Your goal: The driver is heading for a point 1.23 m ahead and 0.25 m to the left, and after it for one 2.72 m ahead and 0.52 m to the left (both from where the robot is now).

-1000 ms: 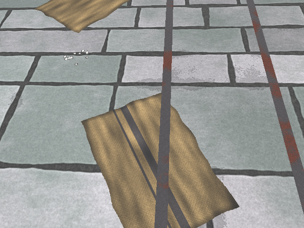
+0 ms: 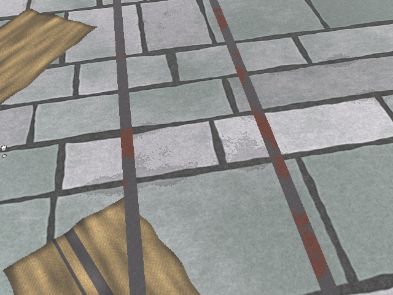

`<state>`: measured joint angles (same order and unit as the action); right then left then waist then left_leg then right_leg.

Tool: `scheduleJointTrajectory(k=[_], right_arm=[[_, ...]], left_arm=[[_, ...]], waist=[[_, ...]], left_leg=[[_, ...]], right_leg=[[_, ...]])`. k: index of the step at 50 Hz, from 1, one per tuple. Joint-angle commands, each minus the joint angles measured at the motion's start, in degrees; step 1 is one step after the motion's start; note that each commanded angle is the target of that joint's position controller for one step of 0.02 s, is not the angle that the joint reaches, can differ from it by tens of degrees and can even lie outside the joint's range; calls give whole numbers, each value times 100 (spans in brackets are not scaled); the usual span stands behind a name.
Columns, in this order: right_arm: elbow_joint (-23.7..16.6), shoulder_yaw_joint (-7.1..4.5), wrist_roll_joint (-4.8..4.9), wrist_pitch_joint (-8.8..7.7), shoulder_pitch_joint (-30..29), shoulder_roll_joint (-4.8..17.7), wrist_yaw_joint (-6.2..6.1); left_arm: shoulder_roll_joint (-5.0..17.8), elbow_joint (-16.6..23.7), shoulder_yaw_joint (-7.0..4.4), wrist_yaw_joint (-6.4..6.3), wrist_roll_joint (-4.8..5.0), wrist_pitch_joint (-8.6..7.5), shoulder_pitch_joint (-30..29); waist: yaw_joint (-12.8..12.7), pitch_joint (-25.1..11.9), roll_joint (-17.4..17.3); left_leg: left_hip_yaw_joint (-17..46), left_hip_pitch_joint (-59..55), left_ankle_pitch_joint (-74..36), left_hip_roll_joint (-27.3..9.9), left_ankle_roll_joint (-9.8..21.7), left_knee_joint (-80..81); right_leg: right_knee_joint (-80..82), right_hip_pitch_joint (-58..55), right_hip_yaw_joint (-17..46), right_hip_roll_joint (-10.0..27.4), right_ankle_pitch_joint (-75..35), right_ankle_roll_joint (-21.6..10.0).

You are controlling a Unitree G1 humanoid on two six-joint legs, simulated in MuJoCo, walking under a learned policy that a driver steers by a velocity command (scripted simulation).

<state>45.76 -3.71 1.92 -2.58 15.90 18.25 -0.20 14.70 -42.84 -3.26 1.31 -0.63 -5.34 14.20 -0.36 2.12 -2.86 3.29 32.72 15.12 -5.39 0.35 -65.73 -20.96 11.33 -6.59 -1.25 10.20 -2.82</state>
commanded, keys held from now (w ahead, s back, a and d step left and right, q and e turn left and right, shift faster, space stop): w+q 0.58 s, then w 0.30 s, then s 0.12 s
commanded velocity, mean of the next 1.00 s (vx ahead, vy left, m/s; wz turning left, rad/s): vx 0.48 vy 0.00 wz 0.41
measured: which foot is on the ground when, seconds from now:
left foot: up 0.00-0.32, down 0.34-0.84, up 0.86-1.00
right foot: down 0.00-0.34, up 0.36-0.80, down 0.82-1.00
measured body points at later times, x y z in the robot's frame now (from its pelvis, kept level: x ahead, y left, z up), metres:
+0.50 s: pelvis +0.28 +0.07 -0.01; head +0.32 +0.09 +0.44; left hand +0.34 +0.38 -0.11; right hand +0.47 -0.16 -0.11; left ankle +0.30 +0.14 -0.74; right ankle +0.27 -0.10 -0.65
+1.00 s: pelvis +0.57 +0.10 +0.00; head +0.60 +0.10 +0.45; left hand +0.55 +0.39 -0.11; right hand +0.79 -0.09 -0.12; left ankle +0.48 +0.21 -0.67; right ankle +0.64 +0.03 -0.74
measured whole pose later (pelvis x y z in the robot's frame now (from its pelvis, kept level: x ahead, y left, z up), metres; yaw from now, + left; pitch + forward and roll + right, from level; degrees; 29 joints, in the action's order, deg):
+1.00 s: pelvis +0.57 +0.10 +0.00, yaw +26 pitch +1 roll -1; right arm 40.6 -2.8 0.1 -2.4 14.3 17.2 -0.7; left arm 14.9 -44.0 -2.3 1.7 -0.9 -5.6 13.4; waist -0.8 2.8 -2.4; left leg 3.5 28.5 22.8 -0.4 -0.8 -63.2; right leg -23.9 15.9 -1.2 -2.8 9.1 -2.8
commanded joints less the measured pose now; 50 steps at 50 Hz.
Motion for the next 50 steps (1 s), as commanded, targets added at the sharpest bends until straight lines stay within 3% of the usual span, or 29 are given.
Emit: scheduleJointTrajectory(k=[1, 6, 11, 14, 15, 16, 17, 18, 19, 20, 21, 22, 23, 24, 27, 32, 35, 37, 39, 40, 41, 42, 43, 44, 45, 46, 47, 48, 50], right_arm=[[-300, -71, -31, 82, 243, 180, -30], [-616, 17, -78, -14, -660, 47, 146], [-1101, 74, -63, -25, -1506, 25, 342], [-1266, -38, -57, 10, -1329, 249, 402], [-1205, -138, -47, 36, -874, 424, 390], [-1037, -297, -32, 55, -73, 693, 338], [-813, -495, -29, 119, 879, 1090, 226], [-822, -589, 5, 98, 769, 1753, 159], [-1038, -459, -55, -1, 958, 1366, 188], [-968, -365, -114, -76, 785, 1024, 210], [-976, -320, -85, -119, 441, 878, 208], [-1040, -260, -77, -124, 33, 688, 196], [-1142, -206, -150, -132, -202, 551, 166], [-1192, -195, -181, -131, -306, 534, 147], [-1099, -240, -133, -153, -211, 712, 50], [-887, -238, -94, -83, 178, 764, -59], [-689, -215, -71, -79, 501, 744, -41], [-615, -213, -83, -59, 565, 739, -43], [-584, -227, -100, -18, 479, 764, -42], [-604, -194, -106, -5, 399, 681, -37], [-673, -103, -158, -4, 374, 471, -28], [-758, 15, -130, -60, 989, 143, -40], [-738, 51, -44, -118, 1203, 177, -41], [-764, -65, 36, -137, 686, 663, -30], [-884, -73, 0, -137, 104, 709, -39], [-952, -73, -118, -133, -184, 639, -49], [-935, -102, -213, -106, -152, 594, -61], [-882, -80, -227, -73, 23, 453, -65], [-773, 14, -220, -5, 252, 124, -94]], left_arm=[[625, 213, -188, -31, -38, -209, -290], [866, 24, -250, -138, -1, -160, -95], [1112, -226, -340, -176, 134, 54, 412], [1337, -218, -393, -226, 180, 205, 359], [1411, -193, -407, -249, 192, 259, 316], [1424, -162, -396, -269, 223, 295, 230], [1283, -89, -322, -297, 169, 260, 244], [339, 227, -32, -195, -76, 113, 859], [697, 313, -36, -115, 106, -136, 378], [1041, 513, -129, -70, 336, -252, -308], [960, 576, -87, -94, 302, -313, -412], [955, 506, -102, -138, 143, -315, -397], [1017, 475, -145, -144, 62, -259, -271], [1010, 466, -159, -134, 28, -184, -183], [758, 515, -86, -145, -41, -34, -297], [488, 700, 64, -54, 19, -68, -1327], [636, 796, 28, 31, 87, -139, -1639], [777, 830, -32, 65, 85, -177, -1638], [877, 777, -94, 67, 90, -205, -1316], [993, 638, -175, 41, 65, -222, -817], [1212, 518, -260, 10, 1, -244, -49], [1713, 406, -389, -6, -85, -228, 726], [1518, 172, -375, 71, 68, -169, 1078], [1103, 211, -248, 66, 174, -142, 817], [930, 310, -174, 35, 92, -89, 367], [794, 344, -102, 33, 21, -63, -10], [661, 361, -45, 30, -27, -82, -215], [564, 324, -2, 31, -52, -102, -307], [548, 179, 25, 12, -53, -134, -444]], waist=[[160, 44, 689], [-120, 286, 469], [-417, 506, 363], [-138, 76, 660], [145, -250, 767], [618, -688, 733], [1079, -1194, 401], [319, -1615, -1221], [692, -2570, -578], [833, -1739, -208], [557, -1126, 161], [290, -743, 366], [86, -620, 233], [-28, -557, 164], [-70, -361, 175], [406, -221, -143], [556, -139, -215], [502, -103, -291], [281, -107, -444], [4, -342, -403], [-354, -1031, -184], [-348, -1991, 1009], [-371, -2196, 2064], [-479, -1327, 1292], [-430, -668, 831], [-244, -219, 533], [-53, -221, 535], [90, -320, 639], [246, -532, 860]], left_leg=[[410, 548, -661, -268, -84, 168], [-3, 537, -1981, -143, -49, 1958], [-394, 929, -1567, -48, 212, 2848], [-879, 202, -725, 431, 509, 2949], [-1018, -419, -442, 676, 649, 2924], [-1050, -1581, -571, 924, 845, 3208], [-368, -3351, -768, 688, 1117, 3423], [2797, -5430, -204, -889, 2177, 3666], [4632, -5889, 591, -1427, 2592, 4653], [3790, -5387, 259, -1263, 2205, 4890], [3050, -4518, -265, -1014, 1987, 4880], [2468, -3682, -917, -774, 1826, 4908], [2110, -3105, -1465, -608, 1783, 5019], [1966, -2767, -1713, -508, 1781, 5140], [1425, -2071, -2332, -311, 1763, 5278], [876, -1735, -1467, 101, 1271, 5181], [1205, -2200, -1111, -193, 1217, 4950], [1484, -2631, -1193, -424, 1152, 4690], [1600, -2858, -1760, -519, 1046, 4378], [1457, -2856, -2521, -296, 927, 3845], [1170, -2478, -2529, 14, 739, 2690], [595, -768, -953, 771, 299, 649], [572, 557, 1761, 1111, 102, -548], [775, 1167, 1520, 774, 130, -998], [534, 1125, 1122, 565, 103, -984], [349, 895, 885, 405, 29, -685], [314, 502, 801, 243, -50, -345], [275, 113, 796, 193, -136, -3], [111, -360, 587, 243, -291, 870]], right_leg=[[1465, -121, 872, 1562, -846, -828], [1569, -431, -2, 1444, -1266, -697], [1204, -1564, -304, 1766, -1871, -613], [225, -1953, -538, 1780, -4406, -435], [-514, -1943, -600, 1733, -5235, -372], [-1622, -1555, -712, 1578, -5318, -229], [-3224, -306, -713, 1353, -3994, 23], [-5387, 2476, -350, 201, 1871, 434], [-6146, 3186, 1117, -117, 2502, 397], [-6027, 3649, 1270, 194, 1927, 270], [-5493, 3537, 1226, 448, 1404, 197], [-4975, 3181, 1195, 637, 1141, 236], [-4705, 2742, 1233, 758, 937, 285], [-4518, 2501, 1213, 781, 841, 358], [-3691, 2339, 996, 720, 449, 641], [-1498, 1741, 801, 343, -1590, 743], [-1027, 1752, 918, 318, -1679, 571], [-834, 1805, 962, 311, -1254, 381], [-686, 1481, 849, 252, -760, 161], [-487, 802, 707, 142, -760, -3], [-683, -452, 1104, 607, -951, -313], [-654, -2573, 3104, 1797, -449, -1135], [279, -3177, 5092, 2382, 1083, -1589], [482, -2632, 4784, 2275, 2004, -1345], [492, -1803, 3902, 2081, 982, -1162], [481, -994, 3159, 1845, -841, -1099], [378, -592, 2583, 1666, -2576, -1039], [328, -364, 2126, 1481, -3746, -969], [298, -147, 1502, 1268, -4999, -955]])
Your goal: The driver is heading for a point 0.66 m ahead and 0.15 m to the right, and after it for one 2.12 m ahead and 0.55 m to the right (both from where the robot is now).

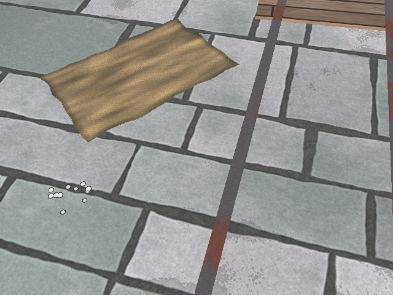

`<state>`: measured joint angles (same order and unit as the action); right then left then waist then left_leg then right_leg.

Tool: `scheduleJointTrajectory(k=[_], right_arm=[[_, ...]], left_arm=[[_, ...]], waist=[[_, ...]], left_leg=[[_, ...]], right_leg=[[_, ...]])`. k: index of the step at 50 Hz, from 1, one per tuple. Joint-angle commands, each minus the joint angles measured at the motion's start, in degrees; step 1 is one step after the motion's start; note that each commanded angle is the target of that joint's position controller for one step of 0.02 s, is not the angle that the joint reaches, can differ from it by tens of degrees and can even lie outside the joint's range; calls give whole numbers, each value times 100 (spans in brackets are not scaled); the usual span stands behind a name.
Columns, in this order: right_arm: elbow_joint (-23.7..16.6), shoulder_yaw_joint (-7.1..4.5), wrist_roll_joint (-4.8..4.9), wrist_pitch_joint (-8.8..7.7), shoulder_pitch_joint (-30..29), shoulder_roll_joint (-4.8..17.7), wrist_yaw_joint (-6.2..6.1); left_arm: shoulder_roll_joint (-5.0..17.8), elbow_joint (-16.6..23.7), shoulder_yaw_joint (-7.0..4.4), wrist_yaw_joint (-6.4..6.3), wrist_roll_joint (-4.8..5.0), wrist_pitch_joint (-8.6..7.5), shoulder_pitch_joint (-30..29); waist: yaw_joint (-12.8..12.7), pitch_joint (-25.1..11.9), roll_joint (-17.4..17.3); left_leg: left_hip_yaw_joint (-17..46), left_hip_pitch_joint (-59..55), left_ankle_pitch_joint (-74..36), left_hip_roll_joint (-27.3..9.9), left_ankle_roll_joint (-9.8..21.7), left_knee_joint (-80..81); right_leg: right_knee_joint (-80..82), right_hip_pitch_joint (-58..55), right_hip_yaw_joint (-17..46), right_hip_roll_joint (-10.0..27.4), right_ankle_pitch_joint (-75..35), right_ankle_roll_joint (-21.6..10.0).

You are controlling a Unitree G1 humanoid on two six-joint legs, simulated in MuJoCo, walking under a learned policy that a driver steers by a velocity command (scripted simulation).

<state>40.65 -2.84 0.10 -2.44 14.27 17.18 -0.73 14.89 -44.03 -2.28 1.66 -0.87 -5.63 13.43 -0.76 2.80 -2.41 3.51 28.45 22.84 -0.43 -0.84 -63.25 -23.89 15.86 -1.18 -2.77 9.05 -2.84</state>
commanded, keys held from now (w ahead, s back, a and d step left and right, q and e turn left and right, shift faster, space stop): s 0.14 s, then s+e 0.14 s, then w+e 0.56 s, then w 0.16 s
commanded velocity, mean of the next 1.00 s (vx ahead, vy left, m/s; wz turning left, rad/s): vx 0.23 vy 0.00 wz -0.32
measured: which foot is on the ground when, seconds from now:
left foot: up 0.00-0.20, down 0.22-0.56, up 0.58-1.00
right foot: down 0.00-0.24, up 0.26-0.54, down 0.56-1.00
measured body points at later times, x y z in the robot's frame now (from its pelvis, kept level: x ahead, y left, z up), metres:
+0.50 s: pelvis +0.08 +0.00 +0.00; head +0.10 -0.01 +0.45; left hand +0.21 +0.28 -0.12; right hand +0.21 -0.29 -0.10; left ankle +0.16 +0.13 -0.74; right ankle +0.04 -0.10 -0.71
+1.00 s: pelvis +0.26 -0.05 -0.01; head +0.28 -0.08 +0.44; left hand +0.30 +0.24 -0.13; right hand +0.41 -0.35 -0.09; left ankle +0.42 +0.02 -0.74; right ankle +0.04 -0.10 -0.74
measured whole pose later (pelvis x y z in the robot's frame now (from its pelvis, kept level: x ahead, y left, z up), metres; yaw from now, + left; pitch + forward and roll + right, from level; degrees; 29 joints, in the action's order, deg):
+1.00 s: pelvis +0.26 -0.05 -0.01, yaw -24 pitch +3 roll +2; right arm 40.1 -3.4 1.1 -6.6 -1.6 15.3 2.6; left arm 14.8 -49.7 -3.4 -1.9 1.1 -1.8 29.1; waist -6.1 0.8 -1.1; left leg 0.0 27.6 1.4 1.6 0.4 -26.2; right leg -18.8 -4.6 10.6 0.1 25.8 -1.8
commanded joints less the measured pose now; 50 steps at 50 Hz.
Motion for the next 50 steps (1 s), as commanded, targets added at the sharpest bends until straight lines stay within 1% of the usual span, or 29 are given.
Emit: scheduleJointTrajectory(k=[1, 5, 8, 10, 11, 12, 13, 14, 15, 16, 18, 19, 21, 24, 26, 27, 28, 29, 30, 31, 32, 33, 34, 36, 39, 45, 48, 49, 50], right_arm=[[-261, -39, -50, 3, 390, 157, -59], [-224, -31, -21, 57, 76, 217, -25], [-305, -84, -47, 83, -274, 323, 1], [-300, -137, -86, 91, -282, 373, -28], [-337, -188, -117, 86, -324, 545, -70], [-400, -261, -166, 97, -294, 855, -149], [-432, -334, -189, 212, -433, 1073, -215], [-481, -282, -146, 309, -243, 776, -230], [-465, -236, -151, 331, -15, 626, -209], [-460, -244, -137, 350, -148, 688, -191], [-430, -233, -43, 299, -741, 618, -171], [-380, -254, -38, 277, -887, 661, -168], [-348, -299, -22, 239, -1041, 735, -180], [-256, -377, 79, 136, -1011, 881, -150], [-233, -383, 148, 143, -1161, 877, -120], [-237, -347, 135, 149, -1256, 687, -118], [-281, -270, 77, 146, -1332, 322, -76], [-463, -170, 39, 102, -1461, -71, -6], [-727, -227, 227, -68, -1940, 268, 27], [-654, -323, 306, -192, -1837, 636, 26], [-485, -377, 179, -264, -1635, 752, 17], [-358, -382, 18, -300, -1573, 683, -5], [-326, -379, -54, -324, -1586, 609, 15], [-307, -335, -15, -341, -1637, 378, 90], [-368, -273, 43, -357, -1903, 203, 155], [-607, -156, 120, -470, -2567, 133, 345], [-534, -210, 130, -510, -2192, 361, 353], [-440, -273, 105, -520, -1820, 507, 321], [-230, -376, 75, -520, -1103, 713, 266]], left_arm=[[659, 231, -105, -52, -16, -80, -400], [916, 20, -167, -165, 90, 145, -261], [890, -104, -143, -186, 131, 287, -211], [966, -113, -156, -190, 234, 382, -350], [974, -157, -161, -192, 247, 404, -167], [863, -99, -132, -185, 115, 375, -9], [609, -170, -87, -167, 87, 329, 584], [672, -171, -84, -168, 160, 355, 392], [904, -101, -171, -153, 246, 452, 160], [997, -140, -252, -187, 279, 605, 189], [801, -124, -254, -282, 238, 872, 215], [711, -82, -239, -307, 194, 911, 190], [656, -36, -227, -283, 156, 866, 238], [722, -36, -248, -180, 152, 768, 268], [714, -310, -289, -127, 168, 760, 854], [695, -542, -310, -116, 166, 750, 1271], [841, -705, -357, -154, 167, 711, 1752], [1419, -468, -397, -185, 137, 610, 1672], [1567, -208, -425, -153, -72, 440, 1232], [1405, -72, -375, -195, -64, 301, 721], [1194, -69, -317, -230, 26, 233, 600], [1088, -94, -283, -254, 96, 230, 641], [997, -128, -255, -281, 127, 224, 784], [816, -210, -205, -314, 136, 204, 1140], [851, -244, -234, -352, 151, 220, 1413], [882, -350, -292, -389, 221, 303, 1763], [956, -363, -340, -380, 211, 340, 1618], [991, -332, -353, -373, 200, 349, 1516], [938, -296, -334, -361, 179, 359, 1443]], waist=[[298, -722, 870], [102, -1071, 886], [-9, -819, 817], [118, -599, 759], [92, -542, 588], [-42, -775, 117], [-360, -1091, -811], [61, -1472, -1050], [318, -1752, -1054], [227, -1716, -591], [-31, -970, -482], [-75, -761, -724], [-106, -721, -913], [-102, -852, -786], [-407, -748, -588], [-561, -547, -233], [-665, -324, 738], [-508, 88, 1753], [-530, 385, 1500], [-255, 701, 1260], [-135, 640, 1105], [-141, 441, 961], [-171, 322, 909], [-219, 90, 874], [-334, 70, 934], [-614, 324, 1077], [-370, 269, 1304], [-154, 47, 1355], [199, -473, 1250]], left_leg=[[12, -98, -403, -209, -225, 1061], [-153, -796, -1728, -41, -239, 2281], [-77, -919, -1716, -25, -118, 2755], [-142, -1203, -2051, 78, 56, 3603], [46, -1518, -3191, -102, 204, 4022], [540, -2097, -5523, -756, 462, 3695], [1022, -2853, -7374, -1547, 1194, 3346], [1381, -3052, -7904, -2033, 1753, 3474], [1677, -3184, -6854, -2294, 1973, 3796], [1543, -2852, -4960, -2191, 1874, 4043], [1038, -1798, -1177, -1671, 1389, 4740], [872, -1459, -396, -1491, 1251, 4971], [502, -1107, 69, -1343, 1137, 5176], [307, -1076, 465, -1492, 1059, 5189], [36, -664, 1044, -1413, 864, 4924], [-295, -297, 1264, -1164, 645, 4288], [-893, 542, 1331, -732, 267, 2650], [-873, 2142, 1189, -39, -77, 855], [44, 2579, 708, -45, 83, 636], [183, 2645, -50, -243, 144, 613], [159, 2509, -647, -349, 125, 792], [119, 2230, -1006, -365, 65, 1023], [83, 2011, -1383, -320, -7, 1221], [-9, 1720, -1986, -166, -90, 1572], [-83, 1323, -2418, 6, -172, 2358], [-212, 764, -2450, 79, -156, 3419], [-298, 103, -2098, 107, 82, 3612], [-432, -424, -1946, 228, 229, 3716], [-497, -1435, -2023, 265, 445, 3830]], right_leg=[[567, -609, 778, 1377, -5224, -970], [529, -797, 422, 1243, -4818, -865], [289, -800, 646, 1327, -4010, -856], [-141, -673, 862, 1244, -3497, -701], [-319, -527, 982, 1093, -2894, -465], [-672, -181, 886, 827, -1773, -212], [-1253, 563, 554, 282, 91, 105], [-2156, 839, 295, -41, 1682, 339], [-3518, 1202, 406, -26, 3063, 485], [-4308, 1322, 494, 129, 3051, 531], [-4007, 1392, 404, 436, 2171, 608], [-3713, 1261, 165, 407, 1958, 641], [-3076, 721, -90, 398, 1774, 574], [-1839, -26, -266, 422, 1504, 217], [-900, -807, -602, 268, 968, -62], [-514, -1140, -582, 139, 1126, -204], [204, -1529, 556, 733, 2092, -529], [1129, -1587, 3325, 2117, 3552, -1227], [2097, -1047, 4598, 2492, 4503, -1716], [2104, -1029, 4195, 2396, 3914, -1475], [1841, -1160, 3512, 2145, 2931, -1178], [1729, -1254, 2963, 1882, 2243, -966], [1683, -1338, 2591, 1701, 1645, -864], [1571, -1537, 2095, 1475, 699, -777], [1453, -1464, 1740, 1279, 140, -721], [1164, -1446, 1854, 1427, -175, -774], [876, -1590, 1904, 1595, -1234, -645], [457, -1651, 1800, 1519, -2295, -569], [-385, -1563, 1533, 1244, -3228, -428]])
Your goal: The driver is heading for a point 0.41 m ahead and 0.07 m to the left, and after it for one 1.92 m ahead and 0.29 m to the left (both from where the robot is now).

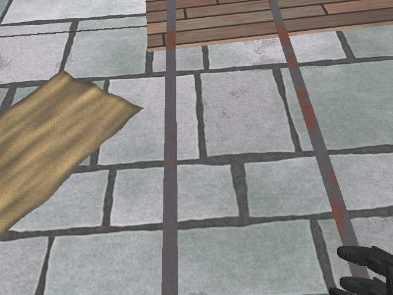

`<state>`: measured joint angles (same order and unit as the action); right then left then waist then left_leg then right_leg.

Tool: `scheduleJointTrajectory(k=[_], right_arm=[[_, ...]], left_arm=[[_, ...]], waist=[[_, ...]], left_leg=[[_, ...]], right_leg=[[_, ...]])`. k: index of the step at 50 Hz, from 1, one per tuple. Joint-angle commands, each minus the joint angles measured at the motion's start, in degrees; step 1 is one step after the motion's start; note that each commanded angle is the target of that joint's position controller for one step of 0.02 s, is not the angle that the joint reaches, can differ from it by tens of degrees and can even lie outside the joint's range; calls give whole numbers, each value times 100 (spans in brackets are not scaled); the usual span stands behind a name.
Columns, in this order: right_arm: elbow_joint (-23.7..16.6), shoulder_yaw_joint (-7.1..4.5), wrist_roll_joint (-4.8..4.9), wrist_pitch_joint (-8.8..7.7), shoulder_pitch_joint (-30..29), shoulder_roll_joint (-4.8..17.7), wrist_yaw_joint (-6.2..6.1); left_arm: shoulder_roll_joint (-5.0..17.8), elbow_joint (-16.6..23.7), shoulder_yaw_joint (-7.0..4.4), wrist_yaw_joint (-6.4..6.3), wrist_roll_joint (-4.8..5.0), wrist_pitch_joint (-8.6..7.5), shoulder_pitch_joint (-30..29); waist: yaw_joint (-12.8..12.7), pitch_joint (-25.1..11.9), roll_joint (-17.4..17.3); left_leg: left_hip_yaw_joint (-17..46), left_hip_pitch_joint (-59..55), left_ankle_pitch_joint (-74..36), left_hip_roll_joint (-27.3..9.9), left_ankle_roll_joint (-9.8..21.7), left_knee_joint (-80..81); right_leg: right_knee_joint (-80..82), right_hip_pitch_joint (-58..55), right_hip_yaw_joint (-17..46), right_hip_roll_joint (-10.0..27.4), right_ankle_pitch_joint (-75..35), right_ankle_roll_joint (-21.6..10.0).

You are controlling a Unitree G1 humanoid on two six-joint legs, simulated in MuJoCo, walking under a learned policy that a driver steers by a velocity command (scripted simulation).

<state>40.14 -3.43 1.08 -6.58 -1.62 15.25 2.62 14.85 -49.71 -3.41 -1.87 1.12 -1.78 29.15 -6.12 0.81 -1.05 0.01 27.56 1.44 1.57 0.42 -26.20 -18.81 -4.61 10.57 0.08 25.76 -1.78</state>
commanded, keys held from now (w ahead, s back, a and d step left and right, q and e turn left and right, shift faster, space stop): w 0.32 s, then w+q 0.68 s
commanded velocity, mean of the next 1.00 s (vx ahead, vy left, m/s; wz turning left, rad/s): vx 0.49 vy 0.00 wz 0.20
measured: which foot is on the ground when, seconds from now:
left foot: up 0.00-0.00, down 0.02-0.48, up 0.50-1.00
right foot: down 0.00-0.04, up 0.06-0.46, down 0.48-1.00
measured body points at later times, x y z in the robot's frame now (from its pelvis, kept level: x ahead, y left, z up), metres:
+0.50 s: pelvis +0.28 -0.02 +0.00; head +0.32 -0.04 +0.44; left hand +0.53 +0.20 -0.07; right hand +0.25 -0.31 -0.14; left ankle +0.13 +0.13 -0.72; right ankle +0.41 -0.14 -0.73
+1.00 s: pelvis +0.54 +0.02 -0.01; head +0.57 +0.04 +0.44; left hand +0.48 +0.31 -0.14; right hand +0.81 -0.15 -0.09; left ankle +0.64 +0.14 -0.72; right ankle +0.41 -0.15 -0.72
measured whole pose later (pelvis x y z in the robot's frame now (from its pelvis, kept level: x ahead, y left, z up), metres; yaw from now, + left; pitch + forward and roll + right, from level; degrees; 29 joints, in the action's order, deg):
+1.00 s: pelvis +0.54 +0.02 -0.01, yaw +17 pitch +1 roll -3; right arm 40.5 -3.0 1.3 -1.0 3.0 15.5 3.4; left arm 17.2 -49.7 -5.1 -0.8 1.5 -2.9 18.5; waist -3.6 2.9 -1.1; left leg -3.3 30.1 7.7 -2.5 5.7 -35.1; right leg -20.6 -6.0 -17.0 3.4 24.7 3.6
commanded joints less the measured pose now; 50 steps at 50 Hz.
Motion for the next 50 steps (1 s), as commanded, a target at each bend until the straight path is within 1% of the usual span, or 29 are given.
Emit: scheduleJointTrajectory(k=[1, 2, 3, 4, 5, 6, 7, 8, 10, 13, 16, 19, 22, 23, 24, 25, 26, 27, 28, 29, 30, 32, 36, 40, 43, 46, 48, 49, 50], right_arm=[[20, -377, -107, -103, 1562, 1137, -108], [247, -513, -183, -48, 2436, 1661, -111], [399, -380, -86, -44, 2479, 1207, -43], [371, -268, -16, -30, 2020, 847, -70], [336, -216, -33, 3, 1670, 703, -102], [353, -169, -83, 31, 1433, 582, -108], [357, -119, -153, 21, 1292, 469, -114], [388, -107, -167, 16, 1245, 452, -120], [488, -120, -101, -22, 1296, 541, -136], [588, -174, -48, -12, 1406, 808, -182], [690, -189, 11, 42, 1658, 955, -211], [876, -198, 99, 120, 2092, 1060, -226], [933, -231, 87, 244, 2155, 1193, -262], [926, -214, 73, 273, 2095, 1178, -268], [905, -135, 6, 280, 2136, 980, -263], [710, 35, -175, 274, 2192, 524, -259], [668, 160, 12, 184, 2972, 44, -251], [770, -1, 158, 160, 2648, 741, -260], [633, -85, 205, 155, 2158, 966, -260], [611, -83, 154, 176, 1937, 887, -287], [598, -109, 82, 219, 1856, 814, -290], [611, -106, 102, 360, 1965, 588, -263], [369, -83, 46, 519, 1567, 395, -239], [170, -24, 13, 473, 965, 310, -89], [-60, 7, 6, 472, 415, 308, 4], [-264, -25, 10, 490, 149, 420, 75], [-302, -121, 10, 518, 403, 596, 88], [-195, -229, 29, 536, 947, 762, 74], [63, -421, 54, 556, 1881, 1069, 13]], left_arm=[[815, 417, -156, 1, -100, -26, -267], [182, 511, 17, 25, -67, -107, 413], [385, 444, 1, 34, 87, -212, 470], [856, 543, -126, 58, 202, -258, -197], [886, 655, -117, 70, 164, -289, -723], [817, 725, -124, 83, 59, -314, -1024], [762, 727, -150, 99, -3, -297, -1050], [641, 709, -134, 120, -5, -267, -967], [426, 749, -74, 140, -23, -218, -1022], [347, 992, 10, 171, -115, -250, -1657], [293, 1151, 76, 255, -79, -314, -2323], [428, 1371, 53, 316, -30, -346, -2812], [689, 1390, -47, 348, -30, -398, -2665], [824, 1277, -130, 331, -38, -411, -2221], [1099, 1073, -271, 281, -63, -414, -1406], [1574, 980, -391, 213, -159, -387, -408], [1813, 861, -425, 260, -197, -329, -271], [1177, 940, -273, 275, -168, -332, -449], [931, 964, -188, 263, -131, -350, -824], [811, 980, -141, 270, -149, -369, -1207], [665, 960, -111, 279, -161, -387, -1471], [563, 894, -111, 271, -202, -466, -1706], [740, 695, -204, 201, -195, -537, -1696], [938, 572, -272, 126, -173, -470, -1605], [1075, 436, -329, 99, -94, -388, -1347], [1201, 322, -389, 103, 8, -268, -1213], [1372, 337, -436, 86, 59, -184, -1301], [1424, 360, -448, 78, 86, -127, -1381], [1353, 397, -409, 69, 98, -91, -1440]], waist=[[1216, -1198, 851], [1110, -2279, -898], [1086, -2254, -1578], [1087, -1116, -1025], [1007, -564, -452], [862, -188, -189], [689, -82, -285], [587, -73, -415], [512, 37, -433], [624, 224, -277], [860, 271, -218], [968, 337, -187], [730, 204, -258], [441, -44, -250], [62, -606, -167], [-264, -1622, 614], [144, -2345, 2253], [-26, -1792, 1429], [12, -1048, 1091], [181, -700, 712], [329, -412, 695], [547, -244, 760], [624, 93, 469], [453, 275, 376], [262, 455, 299], [273, 515, 346], [526, 211, 515], [863, -122, 553], [1362, -611, 427]], left_leg=[[508, -3117, 192, -584, 694, -225], [3101, -5379, 1291, -2044, 1602, 21], [4597, -5292, 2212, -2434, 1771, 1001], [3779, -4407, 2456, -2226, 1506, 1088], [2933, -3554, 2004, -1979, 1357, 1160], [2385, -2831, 1400, -1740, 1300, 1318], [2002, -2400, 989, -1541, 1243, 1467], [1791, -2139, 782, -1447, 1256, 1612], [1442, -1835, 386, -1429, 1364, 1849], [936, -1683, -23, -1321, 1361, 2033], [485, -1604, -212, -1112, 1158, 1996], [733, -1944, -126, -1327, 1066, 1766], [986, -2358, -394, -1515, 891, 1216], [880, -2302, -968, -1363, 768, 654], [671, -1932, -1139, -1025, 584, -421], [341, -889, 404, -541, 321, -2336], [335, 818, 3229, 119, 103, -3986], [805, 1327, 3123, -173, 118, -4620], [705, 1587, 2586, -398, 165, -4687], [610, 1391, 2127, -632, 130, -4538], [614, 1227, 1827, -778, 101, -4268], [589, 778, 1511, -928, 56, -4070], [631, 1163, 883, -993, -61, -3383], [307, 1002, -180, -902, -48, -2044], [37, 994, -258, -829, 67, -1429], [-176, 1017, 256, -702, 289, -1109], [-508, 401, 840, -352, 514, -1084], [-683, -329, 1005, -88, 660, -1019], [-729, -1671, 753, 208, 867, -704]], right_leg=[[-2274, 1350, 226, 725, -4391, -384], [-4523, 3489, -237, -213, -1704, 69], [-5398, 4318, 120, -353, 623, 60], [-5743, 4771, 88, -10, 306, 7], [-5591, 4669, -152, 267, -162, -42], [-5239, 4514, -316, 448, -469, -42], [-4943, 4245, -349, 628, -685, -45], [-4758, 4023, -400, 691, -768, -21], [-4325, 4003, -547, 774, -855, 73], [-3146, 4088, -722, 804, -1708, 205], [-1938, 3614, -965, 562, -2698, 223], [-1381, 3448, -864, 424, -2870, 199], [-1017, 2976, -859, 283, -2380, 69], [-846, 2283, -962, 178, -2248, -39], [-885, 1046, -930, 269, -2225, -213], [-1067, -591, 271, 1478, -2184, -570], [-213, -1802, 2733, 2527, -787, -1297], [115, -1347, 2716, 2312, -170, -1120], [170, -703, 1800, 2154, -403, -923], [299, -44, 1198, 1932, -1036, -847], [485, 453, 694, 1747, -1467, -821], [840, 994, 44, 1580, -1919, -818], [1177, 1103, -778, 1634, -2586, -927], [1274, 993, -1602, 1485, -2738, -802], [1221, 642, -1913, 1592, -2776, -733], [850, 71, -2100, 1741, -3361, -610], [85, -119, -2268, 1735, -5200, -484], [-739, -43, -2383, 1646, -6002, -392], [-1982, 442, -2543, 1403, -6013, -196]])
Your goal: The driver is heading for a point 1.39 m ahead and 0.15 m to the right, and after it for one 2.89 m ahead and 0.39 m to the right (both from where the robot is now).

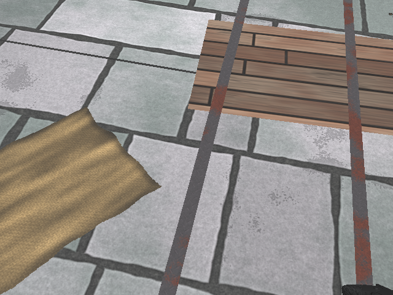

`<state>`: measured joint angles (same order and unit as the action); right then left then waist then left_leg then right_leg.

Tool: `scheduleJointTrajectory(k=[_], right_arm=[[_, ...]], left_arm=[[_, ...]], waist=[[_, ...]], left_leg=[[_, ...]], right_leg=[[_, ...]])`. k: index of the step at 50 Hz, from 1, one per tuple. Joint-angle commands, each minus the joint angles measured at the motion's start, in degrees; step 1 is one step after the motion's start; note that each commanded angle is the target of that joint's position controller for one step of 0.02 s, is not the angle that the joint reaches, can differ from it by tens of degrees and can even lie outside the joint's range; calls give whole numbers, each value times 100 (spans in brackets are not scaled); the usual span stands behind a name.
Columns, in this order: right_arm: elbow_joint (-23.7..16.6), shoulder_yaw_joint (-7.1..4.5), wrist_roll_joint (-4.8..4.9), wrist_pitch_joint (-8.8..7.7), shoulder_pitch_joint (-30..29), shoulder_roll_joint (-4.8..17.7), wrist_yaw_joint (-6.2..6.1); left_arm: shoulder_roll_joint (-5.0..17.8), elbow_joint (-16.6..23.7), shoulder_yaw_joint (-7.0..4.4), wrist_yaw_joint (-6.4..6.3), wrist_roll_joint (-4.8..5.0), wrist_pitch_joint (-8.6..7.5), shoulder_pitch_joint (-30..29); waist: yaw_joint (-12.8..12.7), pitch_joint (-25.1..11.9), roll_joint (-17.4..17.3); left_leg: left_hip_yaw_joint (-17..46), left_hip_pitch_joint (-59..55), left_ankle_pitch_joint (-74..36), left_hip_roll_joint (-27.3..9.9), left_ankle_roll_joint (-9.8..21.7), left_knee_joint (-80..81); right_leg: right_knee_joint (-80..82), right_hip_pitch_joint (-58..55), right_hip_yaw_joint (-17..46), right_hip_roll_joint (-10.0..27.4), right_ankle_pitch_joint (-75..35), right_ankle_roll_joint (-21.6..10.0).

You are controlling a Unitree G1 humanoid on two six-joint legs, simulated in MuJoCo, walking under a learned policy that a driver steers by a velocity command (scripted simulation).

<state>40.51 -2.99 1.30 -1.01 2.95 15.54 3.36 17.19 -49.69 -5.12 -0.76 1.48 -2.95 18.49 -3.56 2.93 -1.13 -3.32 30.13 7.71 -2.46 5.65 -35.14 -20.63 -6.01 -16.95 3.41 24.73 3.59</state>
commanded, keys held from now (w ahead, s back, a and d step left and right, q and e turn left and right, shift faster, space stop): w+q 0.08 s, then w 0.08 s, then w+e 0.84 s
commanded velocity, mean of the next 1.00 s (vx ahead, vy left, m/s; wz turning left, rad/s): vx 0.50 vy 0.00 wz -0.19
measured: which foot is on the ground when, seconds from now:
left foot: up 0.00-0.00, down 0.02-0.58, up 0.60-1.00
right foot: down 0.00-0.00, up 0.02-0.54, down 0.56-1.00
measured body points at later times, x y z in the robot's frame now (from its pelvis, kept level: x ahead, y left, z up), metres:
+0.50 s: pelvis +0.29 +0.02 +0.01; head +0.32 +0.03 +0.46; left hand +0.47 +0.27 -0.09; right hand +0.34 -0.26 -0.11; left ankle +0.13 +0.09 -0.72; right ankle +0.48 -0.09 -0.70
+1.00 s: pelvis +0.60 +0.03 +0.01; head +0.63 +0.02 +0.46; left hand +0.72 +0.30 -0.10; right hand +0.76 -0.27 -0.06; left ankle +0.76 +0.12 -0.72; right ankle +0.47 -0.07 -0.72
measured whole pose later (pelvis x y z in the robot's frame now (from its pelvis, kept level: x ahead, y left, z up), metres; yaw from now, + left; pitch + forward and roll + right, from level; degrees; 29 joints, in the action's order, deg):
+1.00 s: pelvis +0.60 +0.03 +0.01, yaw -16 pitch +2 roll -1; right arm 38.9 -1.7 0.2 -6.5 3.6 16.7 0.9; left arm 17.5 -41.4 -4.4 -0.6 1.3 -1.7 21.0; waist -4.4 0.4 -1.5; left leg 5.2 27.4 2.0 -0.6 -1.9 -27.3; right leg -28.4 6.4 12.1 -6.1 23.3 -2.1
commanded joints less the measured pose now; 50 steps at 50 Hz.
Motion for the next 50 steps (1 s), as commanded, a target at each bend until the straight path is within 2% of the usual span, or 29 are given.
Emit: scheduleJointTrajectory(k=[1, 2, 3, 4, 5, 6, 7, 8, 10, 12, 16, 19, 22, 25, 27, 28, 29, 30, 31, 32, 33, 34, 35, 38, 42, 44, 47, 49, 50], right_arm=[[234, -678, 59, 67, 2284, 1604, -190], [107, -697, 65, -9, 1936, 2135, -195], [-58, -540, 28, -116, 1997, 1596, -139], [-8, -451, -16, -216, 1800, 1292, -118], [-24, -383, -6, -262, 1468, 1074, -124], [-82, -306, -26, -269, 1083, 824, -146], [-163, -245, -113, -280, 889, 680, -176], [-173, -233, -139, -292, 846, 657, -197], [-59, -235, -134, -348, 964, 741, -240], [74, -243, -137, -382, 1137, 829, -295], [242, -193, -160, -398, 1309, 844, -356], [442, -198, -166, -406, 1529, 919, -367], [609, -205, -160, -324, 1686, 921, -378], [610, -235, -153, -209, 1583, 1031, -445], [530, -258, -170, -105, 1457, 1173, -529], [464, -242, -153, -79, 1308, 1189, -569], [239, -113, -245, -182, 1655, 843, -556], [249, 59, -297, -364, 1878, 387, -428], [117, -51, -90, -576, 1431, 897, -288], [-76, -41, 79, -691, 947, 944, -231], [-142, -26, 7, -741, 739, 864, -233], [-120, -82, -133, -707, 737, 918, -272], [-126, -89, -186, -647, 855, 878, -278], [-176, -33, -228, -489, 977, 662, -334], [-400, 74, -216, -496, 99, 439, -329], [-488, 46, -133, -526, -157, 510, -300], [-530, -68, -77, -588, -161, 759, -260], [-426, -166, -66, -640, 281, 881, -260], [-338, -244, -115, -666, 764, 1021, -293]], left_arm=[[826, 510, -117, -59, -116, -9, -239], [18, 837, 133, 7, -270, -178, 243], [562, 906, 66, 68, -22, -389, -480], [784, 1056, 3, 93, 161, -496, -927], [715, 972, 24, 51, 75, -543, -871], [735, 860, -9, 11, -84, -528, -781], [752, 801, -34, 23, -127, -462, -634], [707, 776, -36, 38, -148, -393, -565], [528, 707, 5, 59, -153, -265, -491], [428, 789, 52, 62, -137, -201, -807], [287, 884, 135, 165, -60, -245, -1359], [246, 1021, 182, 258, -2, -265, -1779], [230, 1191, 207, 381, 3, -286, -2050], [310, 1278, 177, 493, -35, -286, -1871], [647, 1147, 10, 474, -63, -233, -1021], [916, 991, -127, 416, -62, -221, -168], [1496, 926, -298, 326, -119, -174, 620], [1315, 951, -238, 311, -5, -172, 578], [973, 931, -131, 279, 1, -147, 545], [827, 1015, -92, 246, -39, -133, 280], [750, 1076, -64, 244, -63, -131, -79], [591, 1162, -7, 227, -100, -145, -342], [585, 1250, 11, 207, -145, -133, -493], [759, 1310, -48, 128, -101, -128, -578], [955, 1229, -130, 20, -27, -47, -261], [955, 1149, -136, 8, -6, 6, -9], [873, 1125, -128, -12, 12, 56, 107], [785, 1175, -113, -12, -20, 80, -12], [572, 1207, -41, 0, -48, 70, -6]], waist=[[1365, -1310, -331], [562, -1853, -1578], [1040, -2133, -701], [1028, -1314, -454], [764, -943, -46], [535, -679, 5], [366, -634, -152], [304, -623, -185], [270, -554, -148], [384, -358, -124], [661, -134, -195], [862, 99, -134], [940, 229, -61], [717, -42, -226], [230, -681, -445], [-270, -1117, -318], [-350, -1952, 628], [-111, -2542, 1491], [-349, -2248, 943], [-303, -1498, 559], [-39, -810, -5], [164, -564, -85], [335, -437, 85], [489, -336, 316], [106, -312, 476], [-22, -373, 557], [69, -440, 698], [373, -500, 816], [624, -763, 760]], left_leg=[[916, -3612, 101, -92, 694, 358], [4306, -5120, 1419, -1382, 1793, 1168], [5060, -5164, 2023, -1634, 1759, 1986], [4282, -4611, 1562, -1522, 1493, 2071], [3537, -3828, 912, -1303, 1276, 1994], [2882, -3094, 203, -1065, 1114, 1994], [2544, -2640, -328, -927, 1052, 2099], [2362, -2415, -711, -855, 1054, 2212], [1803, -2185, -1501, -794, 1049, 2365], [1381, -2198, -1890, -721, 935, 2485], [684, -2262, -1479, -498, 515, 2696], [525, -2665, -1244, -709, 429, 2823], [362, -3472, -1792, -969, 422, 2554], [157, -4008, -3955, -1085, 293, 1782], [-6, -4038, -5830, -994, 147, 457], [-178, -3350, -5529, -825, -32, -776], [-281, -1268, -3296, -299, -378, -2950], [449, 611, 2234, 896, -689, -4586], [1195, 1304, 2151, 486, -523, -4840], [1129, 1494, 1758, 183, -436, -4512], [1001, 1382, 1486, -13, -424, -3833], [956, 1031, 1298, -194, -474, -3312], [925, 708, 1232, -237, -560, -3109], [682, 341, 967, -263, -897, -2112], [533, -322, -886, 75, -1066, -270], [613, -499, -1226, 214, -1066, 179], [854, -654, -845, 213, -904, 591], [788, -1220, -467, 204, -666, 799], [868, -1991, -319, 8, -471, 892]], right_leg=[[-3673, 2063, 188, 778, -3785, -414], [-5463, 4449, 1070, -441, 1010, -86], [-5899, 5051, 2185, -377, 982, -207], [-5718, 5447, 2140, -137, 376, -362], [-5248, 5164, 2130, 153, -151, -435], [-4766, 4728, 2116, 355, -498, -403], [-4546, 4310, 2154, 485, -749, -379], [-4372, 4102, 2118, 505, -869, -324], [-4009, 4051, 1970, 516, -1189, -202], [-3447, 4344, 1915, 538, -1809, -121], [-2032, 4212, 1772, 366, -3316, -231], [-1419, 4293, 1753, 200, -3615, -359], [-1076, 4702, 1754, 35, -3172, -529], [-1022, 4414, 1420, -289, -2297, -788], [-1134, 3297, 1117, -696, -1769, -1034], [-819, 1933, 1330, -694, -2183, -1271], [-963, -401, 3404, 620, -2268, -2073], [-168, -1806, 6158, 1615, -1745, -2929], [140, -1723, 5885, 1450, -1004, -2631], [258, -971, 5108, 1266, -936, -2376], [437, 53, 4580, 1032, -1419, -2225], [565, 704, 4191, 838, -1966, -2133], [703, 1204, 4045, 705, -2304, -2160], [875, 2070, 3481, 473, -2948, -2177], [738, 2574, 2990, 19, -2409, -1742], [570, 2391, 3220, 87, -2034, -1619], [57, 1868, 3799, 309, -1529, -1455], [-414, 1813, 4009, 291, -1475, -1286], [-1015, 2003, 3841, 52, -1499, -1101]])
